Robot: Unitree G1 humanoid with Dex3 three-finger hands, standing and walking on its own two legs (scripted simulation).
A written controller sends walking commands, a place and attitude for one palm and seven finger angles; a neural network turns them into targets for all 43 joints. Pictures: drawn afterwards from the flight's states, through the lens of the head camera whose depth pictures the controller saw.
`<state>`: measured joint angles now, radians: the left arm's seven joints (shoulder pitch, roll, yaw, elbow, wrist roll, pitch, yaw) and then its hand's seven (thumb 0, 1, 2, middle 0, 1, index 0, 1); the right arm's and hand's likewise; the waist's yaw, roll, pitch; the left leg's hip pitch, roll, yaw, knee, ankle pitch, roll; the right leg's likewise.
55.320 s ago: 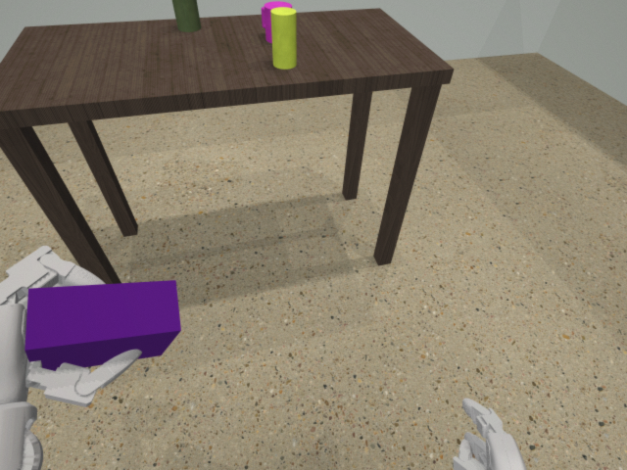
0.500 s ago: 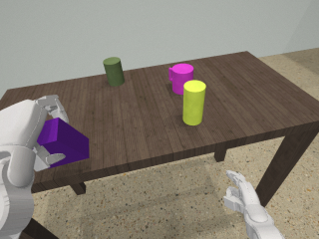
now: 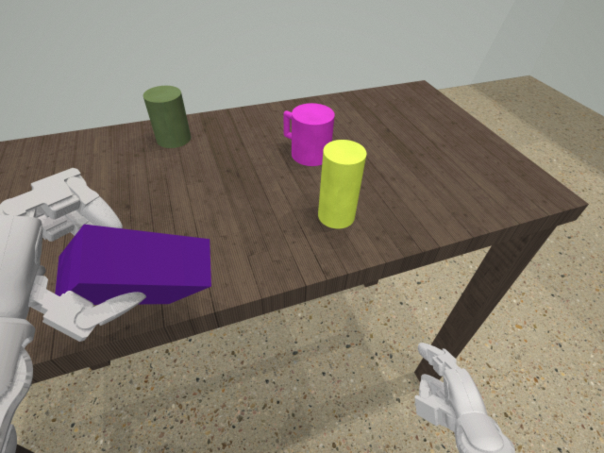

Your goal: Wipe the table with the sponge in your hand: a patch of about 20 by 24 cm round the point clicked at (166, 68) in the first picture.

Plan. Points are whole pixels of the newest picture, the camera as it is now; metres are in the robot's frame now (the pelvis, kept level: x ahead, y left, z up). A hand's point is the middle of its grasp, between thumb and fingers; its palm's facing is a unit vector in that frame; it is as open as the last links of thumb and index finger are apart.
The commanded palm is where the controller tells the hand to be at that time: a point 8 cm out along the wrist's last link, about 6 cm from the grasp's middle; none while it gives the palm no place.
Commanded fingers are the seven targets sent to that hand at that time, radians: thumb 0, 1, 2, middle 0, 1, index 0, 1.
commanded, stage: step back with the hand held close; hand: left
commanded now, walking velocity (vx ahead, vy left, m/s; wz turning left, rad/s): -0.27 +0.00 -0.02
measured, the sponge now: (152, 272) +0.25 +0.19 +0.17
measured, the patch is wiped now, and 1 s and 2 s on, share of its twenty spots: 0.95 0.95 0.95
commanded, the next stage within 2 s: stop stepping back and stand still in 1.22 s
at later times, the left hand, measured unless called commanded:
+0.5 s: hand (64, 287) +0.17 +0.21 +0.24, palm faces +0.34 -0.82 -0.46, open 9.4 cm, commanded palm +0.12 +0.29 +0.28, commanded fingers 0.00 0.10 1.30 -1.20 -1.60 -1.20 -1.60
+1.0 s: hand out of the picture +0.10 +0.23 +0.26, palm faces +0.27 -0.90 -0.34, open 9.4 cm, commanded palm +0.05 +0.32 +0.28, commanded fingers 0.00 0.10 1.30 -1.20 -1.60 -1.20 -1.60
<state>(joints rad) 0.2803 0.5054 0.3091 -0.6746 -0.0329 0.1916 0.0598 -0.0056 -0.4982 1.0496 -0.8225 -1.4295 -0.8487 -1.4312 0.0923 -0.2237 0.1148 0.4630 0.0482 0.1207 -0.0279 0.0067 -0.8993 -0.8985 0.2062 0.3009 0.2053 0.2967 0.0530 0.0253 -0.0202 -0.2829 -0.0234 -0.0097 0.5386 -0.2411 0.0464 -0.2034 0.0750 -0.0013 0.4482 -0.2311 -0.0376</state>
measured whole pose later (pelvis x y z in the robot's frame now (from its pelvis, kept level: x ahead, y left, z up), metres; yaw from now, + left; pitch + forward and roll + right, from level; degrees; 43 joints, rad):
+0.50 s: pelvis -0.04 +0.01 -0.01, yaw +0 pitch +2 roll -4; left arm 0.43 0.53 0.47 -0.83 -0.07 -0.14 0.14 -0.01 -0.51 1.05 -0.83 -1.43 -0.86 -1.44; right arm 0.17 -0.23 0.01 0.59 0.03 0.10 -0.04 0.01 -0.90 -0.90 0.20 0.30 0.20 0.30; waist -0.07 0.02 0.00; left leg -0.48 0.00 -0.02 0.67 -0.23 0.02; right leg -0.35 0.08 -0.01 0.55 -0.24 -0.01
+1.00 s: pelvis -0.13 +0.05 -0.01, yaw -3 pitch +3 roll -5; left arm 0.26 0.52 0.40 -0.86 -0.05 -0.20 0.11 -0.01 -0.52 1.06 -0.84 -1.44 -0.86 -1.44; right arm 0.13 -0.17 0.03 0.57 0.03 0.06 -0.06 0.01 -0.90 -0.90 0.21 0.30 0.21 0.30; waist -0.04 -0.05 -0.02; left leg -0.48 -0.01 -0.01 0.66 -0.24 0.03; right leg -0.29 0.04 0.06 0.53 -0.30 0.05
